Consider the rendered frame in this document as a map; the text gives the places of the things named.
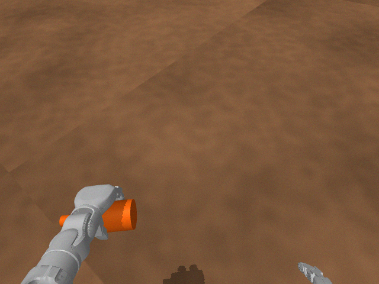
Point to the left robot hand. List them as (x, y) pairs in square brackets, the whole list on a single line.
[(101, 197)]

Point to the right robot hand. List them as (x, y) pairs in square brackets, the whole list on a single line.
[(313, 274)]

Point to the bottle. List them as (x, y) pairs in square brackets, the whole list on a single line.
[(120, 216)]

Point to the left robot arm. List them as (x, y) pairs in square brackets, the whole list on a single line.
[(68, 249)]

